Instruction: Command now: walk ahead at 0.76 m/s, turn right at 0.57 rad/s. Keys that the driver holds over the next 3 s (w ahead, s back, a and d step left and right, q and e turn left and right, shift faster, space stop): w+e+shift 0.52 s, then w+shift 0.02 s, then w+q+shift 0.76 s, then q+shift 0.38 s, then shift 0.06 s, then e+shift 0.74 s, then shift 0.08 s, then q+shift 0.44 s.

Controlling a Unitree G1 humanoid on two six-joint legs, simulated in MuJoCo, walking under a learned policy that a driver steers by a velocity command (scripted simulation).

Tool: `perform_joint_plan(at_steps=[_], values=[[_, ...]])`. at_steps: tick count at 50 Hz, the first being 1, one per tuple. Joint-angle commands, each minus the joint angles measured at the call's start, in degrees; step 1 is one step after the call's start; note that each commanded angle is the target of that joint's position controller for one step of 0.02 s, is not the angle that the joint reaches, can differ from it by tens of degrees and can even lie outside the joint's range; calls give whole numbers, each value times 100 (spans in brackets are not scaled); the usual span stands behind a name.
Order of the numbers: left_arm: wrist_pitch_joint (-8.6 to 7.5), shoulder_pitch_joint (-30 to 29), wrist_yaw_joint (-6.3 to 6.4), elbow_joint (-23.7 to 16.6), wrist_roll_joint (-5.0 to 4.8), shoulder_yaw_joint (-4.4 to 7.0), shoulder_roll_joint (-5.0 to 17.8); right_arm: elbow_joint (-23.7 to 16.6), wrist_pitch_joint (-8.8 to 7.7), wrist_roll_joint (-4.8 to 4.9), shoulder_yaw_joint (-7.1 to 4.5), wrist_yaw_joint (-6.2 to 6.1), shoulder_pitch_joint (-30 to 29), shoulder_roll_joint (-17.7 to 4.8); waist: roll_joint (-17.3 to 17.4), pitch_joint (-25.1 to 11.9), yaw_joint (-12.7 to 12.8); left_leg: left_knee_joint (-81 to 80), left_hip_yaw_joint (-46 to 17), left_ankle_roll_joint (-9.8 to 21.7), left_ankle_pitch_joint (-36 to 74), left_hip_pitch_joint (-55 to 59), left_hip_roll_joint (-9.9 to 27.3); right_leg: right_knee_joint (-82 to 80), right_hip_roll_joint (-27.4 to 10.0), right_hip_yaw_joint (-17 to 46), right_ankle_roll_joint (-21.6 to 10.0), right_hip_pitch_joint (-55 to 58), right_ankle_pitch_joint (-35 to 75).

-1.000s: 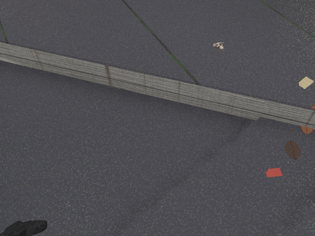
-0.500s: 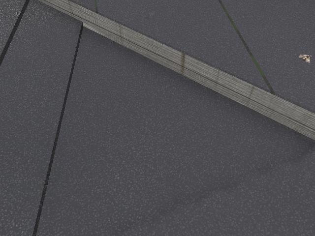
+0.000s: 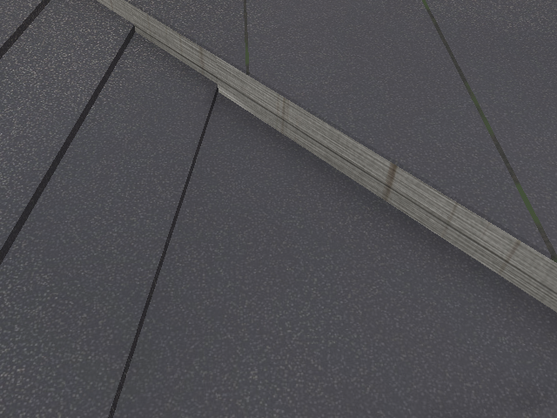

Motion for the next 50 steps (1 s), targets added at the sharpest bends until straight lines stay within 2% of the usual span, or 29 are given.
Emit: perform_joint_plan(at_steps=[1, 7, 9, 11, 13, 14, 15, 16, 17, 18, 19, 21, 23, 26, 29, 31, 32, 34, 35, 36, 37, 38, 39, 40, 41, 43, 45, 48, 50], values=[[45, -631, -100, -543, -7, 100, 405, -216, -207, 34, -221, -51, -366, -780, 955, 555, 51, -1650, -894, 410, -392, 409, 1343, -38, -151, 83, 30, -1267, 855], [73, -1112, -179, -797, -3, -36, 275, 170, -287, 9, -299, -138, -310, -979, 783, 1159, 85, -2103, 219, 437, 31, 599, 1558, -2009, -455, -412, -382, -892, 1220], [44, -1321, -130, -878, -23, -74, 275, 307, -226, 8, -321, -112, -155, -1056, 535, 1413, 34, -1820, 620, 421, 1677, 923, 1516, -2546, -338, -786, -676, -753, 887], [25, -964, -24, -798, -81, -42, 359, 366, -146, 58, -370, -110, -87, -1319, 534, 961, 246, -830, 836, 430, 4857, 1369, 1418, -2724, 178, -1190, -933, 0, 548], [-30, 733, 83, -335, -156, 112, 660, 220, 36, 120, -423, -86, -290, -1596, 577, -42, 1051, 1676, 855, 534, 6760, 1106, 1333, -2559, 813, -1303, -1144, 1741, -247], [-60, 1981, 180, 68, -83, 267, 914, 84, 78, 160, -373, -47, -597, -1513, 117, -484, 1631, 3926, 831, 397, 5420, -246, 1006, -3009, 945, -720, -1425, 3509, -560], [-24, 1362, 278, 45, -80, 341, 1339, -198, 50, 101, -82, 92, -515, -424, -1569, 8, 749, 6074, 512, 42, -1048, -2851, -306, -3817, -342, 1987, -2087, 4252, -1577], [-60, 1133, 252, -278, -155, 405, 1653, -712, -76, 131, -30, 61, -842, -611, -1501, -607, 733, 6694, -912, -84, -1373, -4132, -747, -4986, -1022, 4665, -2746, 4916, -1512], [-107, 1170, 311, -280, -99, 411, 1573, -729, -223, 92, -26, 81, -1149, -920, -683, -402, 778, 6234, -1428, 0, -1022, -4455, -216, -5372, -1340, 4720, -2521, 4816, -1609], [-152, 1149, 355, -182, -96, 359, 1354, -631, -303, 90, -30, 92, -1164, -1086, 116, -120, 559, 5468, -1495, 42, -651, -4140, 55, -5377, -1224, 4447, -2288, 4166, -1409], [-211, 961, 395, -148, -62, 302, 1237, -573, -283, 24, -7, 78, -1230, -1068, 454, 175, 326, 4898, -1452, 17, -618, -3782, 240, -5348, -1021, 3952, -2068, 3421, -1159], [-358, 647, 403, -208, -50, 154, 1004, -463, -60, -86, 20, 89, -1121, -1057, 606, 386, 28, 4108, -1460, -153, -779, -3136, 366, -5408, -690, 3264, -1934, 2437, -675], [-463, 568, 363, -200, -63, 135, 1008, -551, 87, -41, 95, 126, -1465, -921, 559, 721, 23, 3128, -1200, -313, -408, -2737, 411, -5639, -343, 2621, -1866, 1641, -16], [-512, 476, 342, -126, -125, 170, 1006, -841, 76, 63, 207, 232, -2163, -649, 401, 770, 221, 1532, -1041, -404, 1583, -2149, 299, -5643, 205, 2016, -1463, 1219, 394], [-626, 779, 318, 100, -234, 115, 829, -747, -17, 158, 214, 309, -2103, -596, 246, 523, 479, 666, -794, -101, 3098, -1370, 261, -5762, 80, 1743, -1161, 1558, 842], [-682, 965, 360, 244, -158, 118, 893, -746, -53, 151, 144, 261, -2320, -756, 166, 700, 617, 317, -795, 116, 2977, -1651, 303, -5819, -174, 1683, -1032, 2426, 1282], [-689, 993, 383, 330, -108, 125, 993, -708, -58, 134, 96, 206, -2257, -847, 179, 658, 578, 198, -642, 230, 2624, -1789, 166, -5687, -208, 1531, -968, 3059, 2298], [-662, 943, 423, 459, 33, 179, 1323, -370, -71, 136, -90, 94, -1197, -1215, -41, 156, 15, 340, -505, 492, 1496, -1243, -184, -4419, -390, 1259, -785, 4027, 4876], [-595, 709, 452, 473, 160, 191, 1347, 26, -48, 188, -210, 30, -10, -1384, -144, -272, -597, 388, -426, 608, 984, -468, -314, -3131, -373, 1043, -709, 4056, 5623], [-521, 291, 471, 441, 257, 152, 1139, 477, 1, 225, -325, -24, 1366, -1558, -5, -627, -1357, 423, -552, 669, 544, 730, -161, -1127, -80, 683, -587, 3289, 5222], [-581, 9, 458, 253, 319, -76, 237, 770, 54, 135, -321, -32, 2057, -1826, 1338, -589, -1336, 1146, -1594, 588, -102, 1786, 545, 1558, 555, 438, -481, 1350, 418], [-757, 1352, 352, -41, -137, -242, -97, 752, 49, 64, -417, 52, 1548, -2125, 3581, -1204, -133, -695, -5867, 1473, -1148, 3018, 1571, 2262, 1273, 676, -250, -788, -1533], [-784, 752, 409, 111, -54, -277, 401, 425, 30, 79, -387, 173, 485, -1506, 1700, -632, -142, -1232, -5793, 1676, -1785, 2527, 1521, 1668, 482, 659, -387, -1168, -461], [-814, -95, 374, 56, 30, -252, 668, 367, -14, 155, -344, 210, 230, -1212, 658, -235, -311, -1083, -4899, 1681, -1170, 1690, 1302, 1120, 208, 661, -336, -825, 187], [-838, -624, 375, -72, 155, -262, 669, 552, -46, 149, -304, 228, 363, -1091, 97, -1, -350, -1029, -4419, 1578, -330, 1107, 1036, 767, 128, 596, -269, -566, 282], [-749, -889, 297, -333, 342, -376, 403, 937, -132, 232, -223, 140, 746, -1025, 304, 283, -97, -1063, -3862, 1568, 770, 500, 715, 94, -51, 561, -38, -429, 111], [-663, -1091, 243, -504, 365, -498, 248, 1053, -186, 308, -240, 92, 897, -1113, 405, 450, -1, -1230, -3549, 1648, 1370, 159, 578, -593, -138, 377, 178, -486, -246], [-674, -2201, 168, -1038, 243, -695, 75, 1041, -177, 313, -283, 88, 740, -1158, 430, 843, -126, -1636, -2942, 1542, 2294, -865, 177, -2376, 42, -160, 407, 85, 427], [-704, -2445, 201, -1203, 111, -759, -46, 1090, -192, 353, -323, 132, 773, -1204, 574, 693, -285, -1728, -2747, 1249, 3365, -1174, 49, -3274, 265, -337, 370, 1074, 1554]])
Next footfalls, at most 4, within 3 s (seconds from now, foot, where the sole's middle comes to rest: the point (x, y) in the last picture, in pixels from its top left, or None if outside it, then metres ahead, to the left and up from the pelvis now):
0.28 right None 0.33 -0.10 -0.81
0.72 left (323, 324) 0.81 -0.13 -0.84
1.12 right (414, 248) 1.10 -0.43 -0.84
1.50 left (356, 119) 1.52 -0.26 -0.67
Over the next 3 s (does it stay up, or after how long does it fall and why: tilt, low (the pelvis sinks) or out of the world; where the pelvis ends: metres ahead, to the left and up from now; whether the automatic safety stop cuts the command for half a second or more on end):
stays up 1.56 -0.33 0.11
